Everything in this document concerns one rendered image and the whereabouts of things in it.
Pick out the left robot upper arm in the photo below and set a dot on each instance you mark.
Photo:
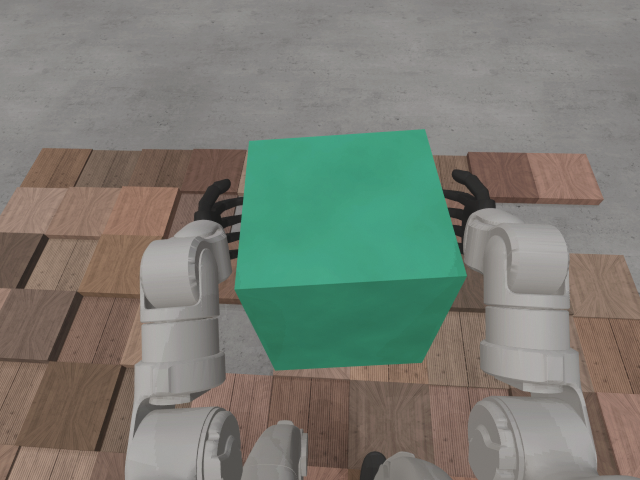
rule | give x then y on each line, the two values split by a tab
201	443

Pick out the robot right forearm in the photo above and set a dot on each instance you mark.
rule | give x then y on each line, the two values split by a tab
526	279

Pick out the left robot hand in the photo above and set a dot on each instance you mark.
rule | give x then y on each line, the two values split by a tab
209	210

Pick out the right robot upper arm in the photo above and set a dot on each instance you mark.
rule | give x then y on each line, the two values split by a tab
531	438

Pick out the carton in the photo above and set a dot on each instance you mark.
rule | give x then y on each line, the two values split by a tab
347	254

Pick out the robot left forearm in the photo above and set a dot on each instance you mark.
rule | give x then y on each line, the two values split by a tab
179	291

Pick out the right robot hand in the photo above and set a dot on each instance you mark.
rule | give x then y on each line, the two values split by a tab
480	200

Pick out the right robot thigh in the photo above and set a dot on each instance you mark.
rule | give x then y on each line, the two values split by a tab
409	468

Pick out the left robot thigh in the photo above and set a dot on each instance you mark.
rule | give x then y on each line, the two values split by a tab
280	453

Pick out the robot thigh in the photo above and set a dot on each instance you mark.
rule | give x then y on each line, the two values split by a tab
409	468
280	453

